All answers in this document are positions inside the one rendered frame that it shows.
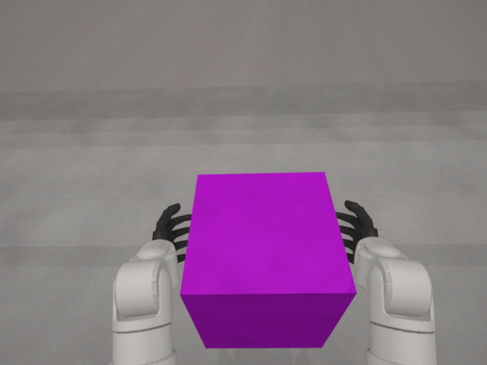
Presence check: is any robot left forearm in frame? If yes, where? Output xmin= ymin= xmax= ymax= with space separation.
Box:
xmin=109 ymin=240 xmax=180 ymax=365

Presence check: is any carton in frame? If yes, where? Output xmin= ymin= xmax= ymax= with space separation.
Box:
xmin=180 ymin=172 xmax=357 ymax=348

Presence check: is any robot right hand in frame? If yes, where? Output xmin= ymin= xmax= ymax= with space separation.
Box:
xmin=336 ymin=200 xmax=378 ymax=264

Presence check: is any robot right forearm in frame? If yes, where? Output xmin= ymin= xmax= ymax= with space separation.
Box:
xmin=354 ymin=236 xmax=439 ymax=365

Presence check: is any robot left hand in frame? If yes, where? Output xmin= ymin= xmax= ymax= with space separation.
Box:
xmin=152 ymin=203 xmax=192 ymax=263

